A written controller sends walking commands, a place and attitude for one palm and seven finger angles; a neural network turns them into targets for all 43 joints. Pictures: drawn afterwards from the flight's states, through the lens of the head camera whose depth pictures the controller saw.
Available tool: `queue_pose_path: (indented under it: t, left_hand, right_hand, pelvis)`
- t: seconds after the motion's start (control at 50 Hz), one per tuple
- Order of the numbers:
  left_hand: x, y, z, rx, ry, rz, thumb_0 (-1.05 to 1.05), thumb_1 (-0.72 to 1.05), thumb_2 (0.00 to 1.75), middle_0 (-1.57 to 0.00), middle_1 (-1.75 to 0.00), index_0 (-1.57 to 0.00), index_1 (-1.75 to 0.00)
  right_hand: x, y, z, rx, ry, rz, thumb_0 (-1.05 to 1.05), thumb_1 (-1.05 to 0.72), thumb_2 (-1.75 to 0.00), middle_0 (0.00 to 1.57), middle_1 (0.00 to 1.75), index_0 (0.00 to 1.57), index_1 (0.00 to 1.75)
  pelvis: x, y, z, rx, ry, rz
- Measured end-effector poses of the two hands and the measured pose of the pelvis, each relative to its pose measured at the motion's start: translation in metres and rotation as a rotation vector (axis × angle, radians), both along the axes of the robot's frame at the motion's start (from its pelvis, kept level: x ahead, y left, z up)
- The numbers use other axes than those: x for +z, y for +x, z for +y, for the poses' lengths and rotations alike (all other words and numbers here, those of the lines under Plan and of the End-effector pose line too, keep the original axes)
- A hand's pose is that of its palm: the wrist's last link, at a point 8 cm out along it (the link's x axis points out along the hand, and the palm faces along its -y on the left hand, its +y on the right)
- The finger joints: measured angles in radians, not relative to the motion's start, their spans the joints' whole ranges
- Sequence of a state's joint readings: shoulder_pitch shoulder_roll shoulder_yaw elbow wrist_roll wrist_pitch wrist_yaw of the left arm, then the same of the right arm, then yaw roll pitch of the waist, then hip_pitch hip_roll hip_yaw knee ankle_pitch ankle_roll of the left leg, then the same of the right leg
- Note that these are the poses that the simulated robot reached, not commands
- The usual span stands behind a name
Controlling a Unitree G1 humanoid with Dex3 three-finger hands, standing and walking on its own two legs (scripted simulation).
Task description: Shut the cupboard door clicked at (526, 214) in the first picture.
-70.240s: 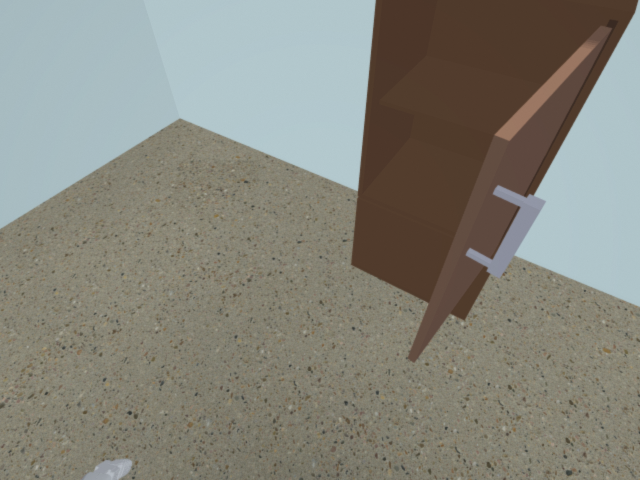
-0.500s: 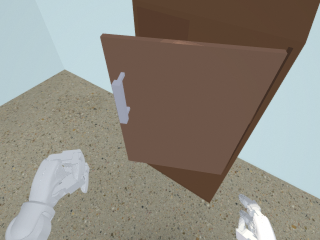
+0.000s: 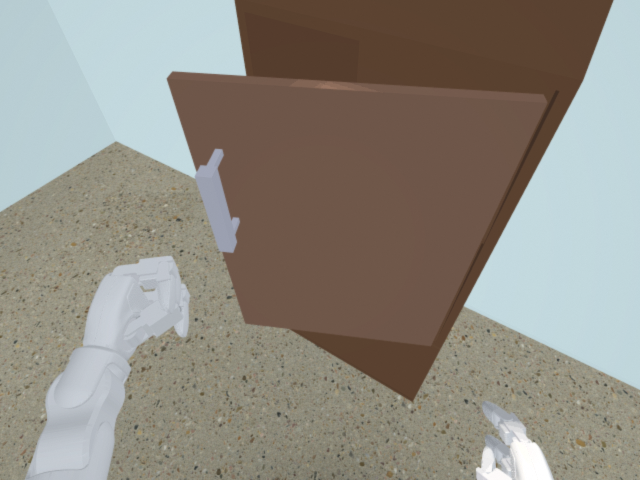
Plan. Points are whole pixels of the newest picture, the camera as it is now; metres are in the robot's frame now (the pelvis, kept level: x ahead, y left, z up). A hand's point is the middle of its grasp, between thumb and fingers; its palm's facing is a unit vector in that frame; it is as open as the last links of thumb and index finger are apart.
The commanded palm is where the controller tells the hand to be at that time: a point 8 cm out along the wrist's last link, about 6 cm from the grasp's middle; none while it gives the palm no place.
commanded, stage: bring the fist close to the handle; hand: left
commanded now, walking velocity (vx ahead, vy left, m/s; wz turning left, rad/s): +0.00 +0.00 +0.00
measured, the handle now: (222, 202) +0.46 +0.17 +0.09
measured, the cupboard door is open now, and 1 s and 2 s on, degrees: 24 24 10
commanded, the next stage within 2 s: push the door shut along its arc in 0.92 s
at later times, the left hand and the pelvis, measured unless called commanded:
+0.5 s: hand (218, 262) +0.35 +0.15 +0.10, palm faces -0.09 -1.00 -0.01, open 3.1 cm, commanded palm +0.34 +0.20 +0.09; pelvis +0.00 +0.01 +0.00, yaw +0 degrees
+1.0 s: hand (218, 255) +0.36 +0.16 +0.09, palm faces -0.07 -1.00 -0.01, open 3.1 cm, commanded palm +0.34 +0.20 +0.09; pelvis +0.00 +0.01 +0.00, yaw -1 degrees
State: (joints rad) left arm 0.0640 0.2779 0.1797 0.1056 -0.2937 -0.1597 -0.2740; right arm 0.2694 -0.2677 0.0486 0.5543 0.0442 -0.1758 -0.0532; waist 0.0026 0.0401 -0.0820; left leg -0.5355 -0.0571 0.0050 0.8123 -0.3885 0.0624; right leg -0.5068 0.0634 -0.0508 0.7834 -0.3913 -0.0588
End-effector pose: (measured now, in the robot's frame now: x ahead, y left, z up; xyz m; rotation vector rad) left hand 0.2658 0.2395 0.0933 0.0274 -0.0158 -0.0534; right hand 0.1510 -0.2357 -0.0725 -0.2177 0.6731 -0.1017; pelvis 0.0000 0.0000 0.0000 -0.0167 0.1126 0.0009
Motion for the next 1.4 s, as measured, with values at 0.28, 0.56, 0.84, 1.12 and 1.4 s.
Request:
queue_pose_path:
  t: [0.28,0.56,0.84,1.12,1.4]
  left_hand:
    - [0.0,0.036,-0.011,-0.015,-0.015,-0.013,0.02,0.89,0.9,-1.3,-1.5,-1.3,-1.5]
    - [0.001,0.078,-0.039,-0.032,-0.023,-0.005,0.02,0.89,0.9,-1.3,-1.5,-1.3,-1.5]
    - [-0.003,0.08,-0.027,0.0,-0.017,-0.005,0.02,0.9,0.9,-1.3,-1.5,-1.3,-1.5]
    - [0.001,0.085,-0.036,-0.034,-0.015,-0.008,0.02,0.89,0.9,-1.3,-1.5,-1.3,-1.5]
    - [0.001,0.127,-0.032,-0.101,-0.008,0.021,0.03,0.89,0.91,-1.3,-1.5,-1.3,-1.5]
  right_hand:
    - [-0.006,-0.004,0.0,-0.016,0.0,0.057,0.02,-0.91,-0.9,0.2,0.3,0.2,0.3]
    - [-0.016,-0.021,0.008,-0.035,0.026,0.138,0.02,-0.91,-0.9,0.2,0.3,0.2,0.3]
    - [-0.018,-0.045,-0.006,-0.091,0.019,0.214,0.02,-0.91,-0.9,0.2,0.3,0.2,0.3]
    - [-0.015,-0.029,-0.003,-0.068,0.014,0.169,0.01,-0.91,-0.9,0.2,0.3,0.2,0.3]
    - [-0.027,-0.055,-0.009,-0.095,-0.002,0.265,0.01,-0.91,-0.9,0.2,0.3,0.2,0.3]
  pelvis:
    - [0.001,0.0,0.003,0.001,0.002,0.01]
    - [0.002,-0.002,0.008,-0.006,0.005,0.016]
    - [0.004,0.0,0.006,-0.022,0.007,0.017]
    - [0.003,-0.004,0.006,-0.01,0.006,0.014]
    - [-0.001,-0.006,0.005,-0.004,0.002,0.05]
